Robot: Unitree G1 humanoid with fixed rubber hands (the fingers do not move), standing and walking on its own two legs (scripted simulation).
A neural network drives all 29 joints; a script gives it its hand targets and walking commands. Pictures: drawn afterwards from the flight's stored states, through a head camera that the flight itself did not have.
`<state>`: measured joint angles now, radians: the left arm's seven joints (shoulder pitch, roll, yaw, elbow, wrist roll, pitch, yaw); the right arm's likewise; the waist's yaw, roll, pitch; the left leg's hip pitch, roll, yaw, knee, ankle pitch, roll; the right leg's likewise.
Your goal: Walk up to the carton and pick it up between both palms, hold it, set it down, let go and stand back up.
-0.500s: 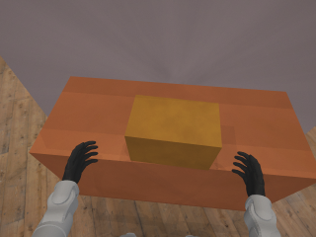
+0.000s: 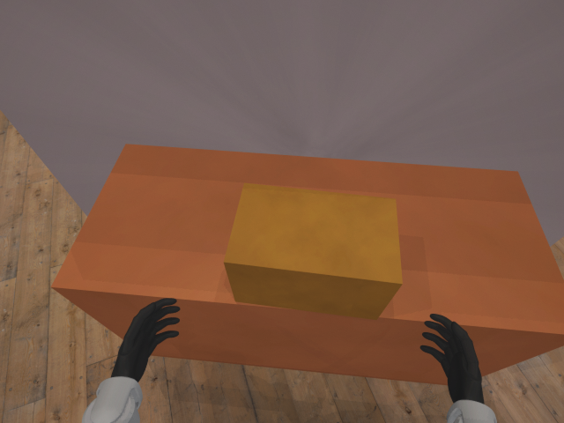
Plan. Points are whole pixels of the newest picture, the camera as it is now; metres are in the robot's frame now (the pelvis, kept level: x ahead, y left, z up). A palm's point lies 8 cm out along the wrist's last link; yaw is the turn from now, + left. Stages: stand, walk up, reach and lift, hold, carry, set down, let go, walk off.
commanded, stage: set down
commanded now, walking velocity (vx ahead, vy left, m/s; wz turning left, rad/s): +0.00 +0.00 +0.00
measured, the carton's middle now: (311, 252) +0.41 -0.03 -0.10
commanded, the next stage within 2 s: let go in 1.42 s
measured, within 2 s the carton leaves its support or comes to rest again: neither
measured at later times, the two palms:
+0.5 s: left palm (124, 387) +0.17 +0.24 -0.05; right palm (447, 404) +0.16 -0.21 -0.06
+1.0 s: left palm (135, 394) +0.16 +0.23 -0.06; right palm (450, 401) +0.16 -0.22 -0.07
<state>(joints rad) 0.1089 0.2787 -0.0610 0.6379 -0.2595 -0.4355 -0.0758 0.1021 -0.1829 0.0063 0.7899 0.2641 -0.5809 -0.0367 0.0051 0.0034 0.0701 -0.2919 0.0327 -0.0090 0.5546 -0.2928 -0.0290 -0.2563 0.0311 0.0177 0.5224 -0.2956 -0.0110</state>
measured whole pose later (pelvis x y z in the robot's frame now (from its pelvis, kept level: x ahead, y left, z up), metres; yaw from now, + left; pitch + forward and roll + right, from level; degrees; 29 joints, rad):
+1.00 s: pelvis +0.00 +0.00 +0.00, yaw -1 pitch -6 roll +0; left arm 0.16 0.25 -0.08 0.67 -0.18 -0.21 -0.04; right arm 0.11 -0.13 -0.03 0.86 0.09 -0.37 -0.04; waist 0.03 0.00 0.11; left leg -0.10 0.03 0.01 0.46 -0.27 -0.03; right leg -0.08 0.02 0.03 0.47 -0.29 -0.01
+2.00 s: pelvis -0.01 -0.01 +0.01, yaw +0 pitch -4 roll +0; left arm 0.16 0.24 -0.01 0.64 0.00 0.01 0.00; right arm 0.17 -0.18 0.00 0.79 -0.02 -0.13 -0.02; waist 0.01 -0.02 0.05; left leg -0.14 0.03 -0.01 0.47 -0.25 -0.03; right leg -0.12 0.03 0.01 0.47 -0.27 -0.02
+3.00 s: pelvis -0.05 +0.01 +0.01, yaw +2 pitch -3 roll +0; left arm 0.25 0.33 0.00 1.07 0.02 -0.02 0.00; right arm 0.16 -0.35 0.03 1.10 -0.01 -0.01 0.01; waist 0.01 0.03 0.02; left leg -0.21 -0.01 -0.03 0.43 -0.16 0.00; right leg -0.18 -0.01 0.00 0.43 -0.20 0.01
